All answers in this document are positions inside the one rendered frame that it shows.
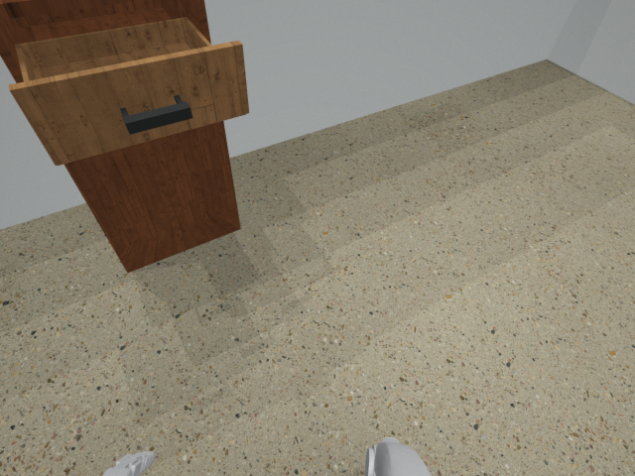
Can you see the drawer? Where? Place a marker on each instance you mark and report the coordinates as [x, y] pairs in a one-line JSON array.
[[74, 86]]

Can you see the handle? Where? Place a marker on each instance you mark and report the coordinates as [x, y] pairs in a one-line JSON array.
[[157, 117]]

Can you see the cabinet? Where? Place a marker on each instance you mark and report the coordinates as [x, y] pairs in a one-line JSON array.
[[155, 199]]

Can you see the robot left hand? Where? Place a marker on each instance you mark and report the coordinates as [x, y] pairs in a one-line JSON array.
[[131, 465]]

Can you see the right robot thigh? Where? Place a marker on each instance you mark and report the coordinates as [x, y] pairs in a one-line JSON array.
[[394, 459]]

